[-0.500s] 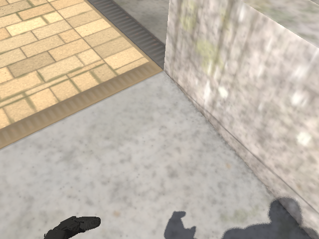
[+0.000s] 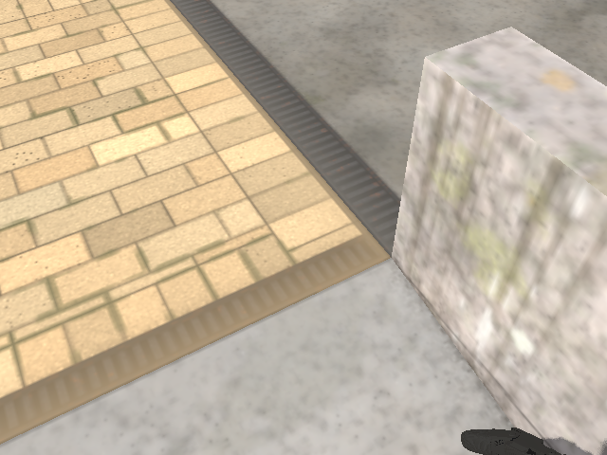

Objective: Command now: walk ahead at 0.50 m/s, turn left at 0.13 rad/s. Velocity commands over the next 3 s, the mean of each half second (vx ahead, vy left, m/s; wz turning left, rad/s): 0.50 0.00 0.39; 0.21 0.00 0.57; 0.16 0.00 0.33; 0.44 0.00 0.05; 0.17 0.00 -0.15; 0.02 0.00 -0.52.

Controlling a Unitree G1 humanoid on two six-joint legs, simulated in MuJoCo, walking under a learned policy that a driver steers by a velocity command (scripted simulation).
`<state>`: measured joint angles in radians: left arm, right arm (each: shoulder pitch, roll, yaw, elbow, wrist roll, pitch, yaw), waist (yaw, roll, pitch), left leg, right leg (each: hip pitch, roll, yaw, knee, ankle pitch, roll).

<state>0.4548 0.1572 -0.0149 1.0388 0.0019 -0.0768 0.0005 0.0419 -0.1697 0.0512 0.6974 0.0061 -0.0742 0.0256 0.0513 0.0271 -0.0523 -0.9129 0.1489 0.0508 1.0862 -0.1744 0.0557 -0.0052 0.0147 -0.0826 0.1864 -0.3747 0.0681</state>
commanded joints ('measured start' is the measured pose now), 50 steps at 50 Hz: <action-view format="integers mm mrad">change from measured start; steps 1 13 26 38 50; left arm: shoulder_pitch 49 -187 -643 -394 -337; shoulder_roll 199 103 125 169 271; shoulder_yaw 39 30 39 83 125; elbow -28 -292 -463 -360 -316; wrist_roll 1 6 -25 23 -16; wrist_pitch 29 -33 -43 7 73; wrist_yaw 13 -8 -28 39 32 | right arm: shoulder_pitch -118 202 452 328 233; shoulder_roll -46 -112 -203 -131 -210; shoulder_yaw -15 -80 -116 -127 -168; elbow -102 54 45 -137 -188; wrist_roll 8 -23 3 19 -3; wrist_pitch -27 -16 43 109 145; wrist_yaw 25 -1 -70 -54 -24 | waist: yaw -39 14 -133 -125 -107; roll -145 22 108 -153 -96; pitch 72 10 77 20 -44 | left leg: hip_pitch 67 575 887 333 691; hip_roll -55 -21 25 -100 -151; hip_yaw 92 -324 -382 -96 33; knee -116 -846 -805 269 -486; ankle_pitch -190 -73 186 -241 -75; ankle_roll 43 221 208 -88 18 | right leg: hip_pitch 57 -737 -715 -337 -264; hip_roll -296 -127 -8 -278 -301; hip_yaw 64 135 46 123 -46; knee -17 1267 453 82 295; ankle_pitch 558 199 221 387 118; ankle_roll -214 -85 19 -231 -144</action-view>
